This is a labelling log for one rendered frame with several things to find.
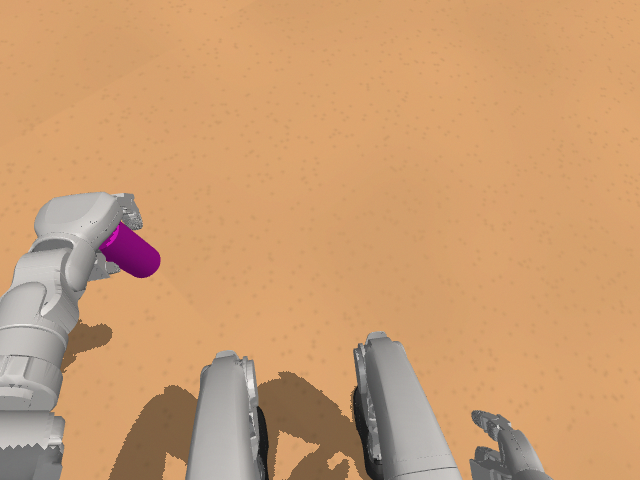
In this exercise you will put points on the right robot foot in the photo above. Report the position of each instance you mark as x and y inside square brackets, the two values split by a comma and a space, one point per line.
[373, 466]

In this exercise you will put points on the right robot hand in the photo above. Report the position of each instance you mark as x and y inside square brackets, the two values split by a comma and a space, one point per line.
[515, 451]

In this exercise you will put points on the can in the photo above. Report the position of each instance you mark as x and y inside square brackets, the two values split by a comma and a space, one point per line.
[130, 252]

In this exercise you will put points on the left robot arm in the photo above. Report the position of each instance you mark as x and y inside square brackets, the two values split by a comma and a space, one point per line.
[37, 313]

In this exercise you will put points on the left robot hand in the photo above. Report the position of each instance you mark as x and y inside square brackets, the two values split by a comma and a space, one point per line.
[92, 217]

